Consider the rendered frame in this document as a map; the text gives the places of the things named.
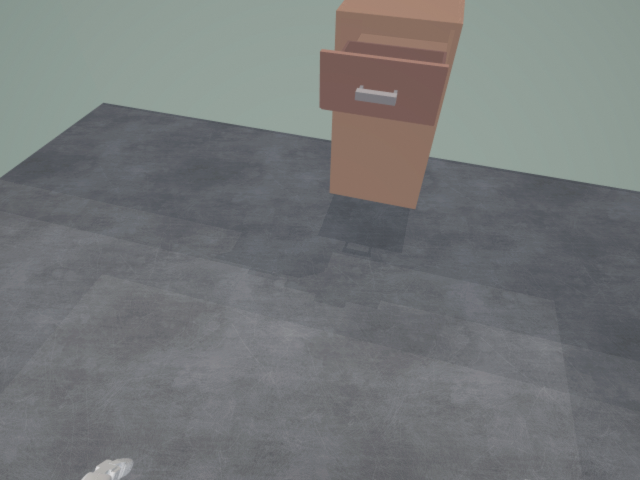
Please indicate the drawer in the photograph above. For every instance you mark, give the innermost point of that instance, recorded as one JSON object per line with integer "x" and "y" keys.
{"x": 418, "y": 74}

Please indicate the cabinet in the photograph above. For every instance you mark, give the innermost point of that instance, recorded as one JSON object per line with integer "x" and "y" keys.
{"x": 378, "y": 159}

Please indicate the left robot hand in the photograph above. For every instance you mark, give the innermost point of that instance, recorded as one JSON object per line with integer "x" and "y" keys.
{"x": 110, "y": 470}

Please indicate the handle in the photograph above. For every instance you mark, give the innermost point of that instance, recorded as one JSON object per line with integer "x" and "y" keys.
{"x": 374, "y": 96}

